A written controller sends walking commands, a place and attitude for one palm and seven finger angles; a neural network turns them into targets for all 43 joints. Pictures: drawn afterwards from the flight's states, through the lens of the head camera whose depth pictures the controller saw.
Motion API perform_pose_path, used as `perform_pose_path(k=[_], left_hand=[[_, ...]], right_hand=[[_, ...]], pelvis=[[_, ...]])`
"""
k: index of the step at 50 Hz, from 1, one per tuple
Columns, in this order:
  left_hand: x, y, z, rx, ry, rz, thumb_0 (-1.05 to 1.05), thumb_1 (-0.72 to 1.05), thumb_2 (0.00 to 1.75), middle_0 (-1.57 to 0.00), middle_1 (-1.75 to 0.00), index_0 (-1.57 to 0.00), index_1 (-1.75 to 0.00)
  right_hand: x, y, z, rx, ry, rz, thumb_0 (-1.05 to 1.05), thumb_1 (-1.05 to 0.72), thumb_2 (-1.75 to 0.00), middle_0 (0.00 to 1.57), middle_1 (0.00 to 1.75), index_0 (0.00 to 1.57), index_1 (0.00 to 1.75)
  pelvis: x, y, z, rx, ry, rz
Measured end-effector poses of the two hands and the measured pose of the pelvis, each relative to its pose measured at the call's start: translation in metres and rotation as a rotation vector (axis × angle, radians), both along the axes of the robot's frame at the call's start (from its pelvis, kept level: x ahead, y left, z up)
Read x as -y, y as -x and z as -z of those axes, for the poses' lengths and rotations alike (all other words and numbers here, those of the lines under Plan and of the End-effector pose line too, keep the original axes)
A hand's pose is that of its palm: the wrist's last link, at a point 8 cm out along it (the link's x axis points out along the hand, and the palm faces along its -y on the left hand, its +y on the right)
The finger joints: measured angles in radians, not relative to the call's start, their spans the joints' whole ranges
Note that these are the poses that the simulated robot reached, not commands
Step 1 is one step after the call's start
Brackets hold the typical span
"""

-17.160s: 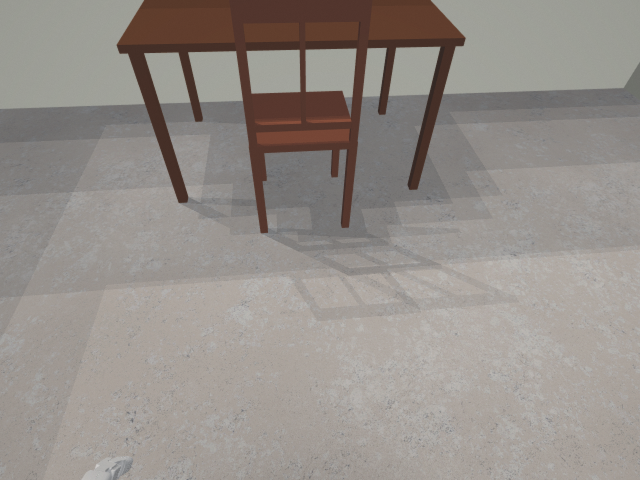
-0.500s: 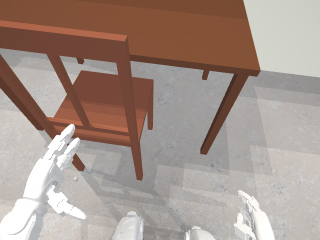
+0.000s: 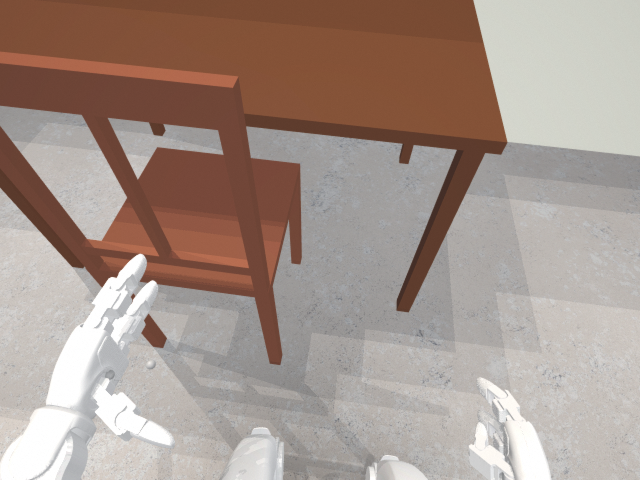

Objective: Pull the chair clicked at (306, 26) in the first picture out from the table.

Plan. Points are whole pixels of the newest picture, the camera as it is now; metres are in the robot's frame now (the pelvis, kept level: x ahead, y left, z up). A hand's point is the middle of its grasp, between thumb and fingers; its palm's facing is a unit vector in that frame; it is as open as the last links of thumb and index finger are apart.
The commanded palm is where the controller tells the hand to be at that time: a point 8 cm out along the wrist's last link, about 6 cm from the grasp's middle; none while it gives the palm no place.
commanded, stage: aim the fingers beside a spindle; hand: left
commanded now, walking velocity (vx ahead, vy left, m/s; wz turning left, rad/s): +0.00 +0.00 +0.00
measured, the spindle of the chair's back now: (136, 196) +0.51 +0.32 +0.01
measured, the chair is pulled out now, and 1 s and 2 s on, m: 0.00 0.00 0.00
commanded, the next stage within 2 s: none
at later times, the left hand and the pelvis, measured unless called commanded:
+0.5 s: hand (183, 338) +0.27 +0.18 +0.03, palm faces -0.13 -0.99 -0.04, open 16.9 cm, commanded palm +0.26 +0.23 +0.04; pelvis +0.00 -0.01 -0.01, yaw +0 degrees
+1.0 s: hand (212, 321) +0.30 +0.15 +0.02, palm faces -0.14 -0.99 -0.05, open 16.9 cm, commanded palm +0.29 +0.21 +0.02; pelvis +0.00 -0.01 -0.02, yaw -1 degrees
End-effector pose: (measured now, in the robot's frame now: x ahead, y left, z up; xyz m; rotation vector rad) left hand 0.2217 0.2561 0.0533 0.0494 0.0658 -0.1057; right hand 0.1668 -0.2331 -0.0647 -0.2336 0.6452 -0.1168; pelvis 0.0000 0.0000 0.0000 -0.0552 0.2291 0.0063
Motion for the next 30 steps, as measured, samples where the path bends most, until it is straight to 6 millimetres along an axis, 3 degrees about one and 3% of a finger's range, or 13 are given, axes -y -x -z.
perform_pose_path(k=[6, 12, 18, 24, 30], left_hand=[[0.002, -0.004, 0.002, -0.003, -0.006, -0.001, -0.01, -0.50, 0.30, -0.06, -0.08, -0.06, -0.08], [0.012, -0.020, 0.013, -0.012, 0.010, 0.031, -0.01, -0.50, 0.30, -0.06, -0.08, -0.06, -0.08], [0.020, -0.034, 0.011, 0.014, 0.013, 0.036, -0.02, -0.50, 0.30, -0.06, -0.08, -0.06, -0.08], [0.019, -0.038, 0.018, -0.016, 0.001, 0.017, -0.01, -0.50, 0.30, -0.06, -0.08, -0.06, -0.08], [0.031, -0.040, 0.023, -0.003, 0.009, 0.041, -0.01, -0.50, 0.30, -0.06, -0.08, -0.05, -0.08]], right_hand=[[0.002, -0.001, 0.004, -0.003, -0.003, -0.009, 0.01, -0.90, -0.90, 0.20, 0.30, 0.20, 0.30], [0.008, 0.003, 0.012, -0.020, 0.010, -0.005, 0.01, -0.90, -0.90, 0.20, 0.30, 0.20, 0.30], [0.013, 0.011, 0.016, -0.048, 0.007, 0.022, 0.01, -0.90, -0.90, 0.20, 0.30, 0.20, 0.30], [0.015, 0.015, 0.020, -0.073, 0.001, 0.032, 0.01, -0.90, -0.90, 0.20, 0.30, 0.20, 0.30], [0.015, 0.014, 0.025, -0.079, 0.006, 0.023, 0.01, -0.90, -0.90, 0.20, 0.30, 0.20, 0.30]], pelvis=[[0.003, 0.000, 0.002, -0.005, -0.001, -0.004], [0.005, 0.001, 0.007, -0.020, -0.002, 0.000], [0.006, -0.001, 0.008, -0.031, -0.010, 0.010], [0.006, -0.002, 0.008, -0.044, -0.014, 0.012], [0.005, -0.002, 0.012, -0.058, -0.016, 0.012]])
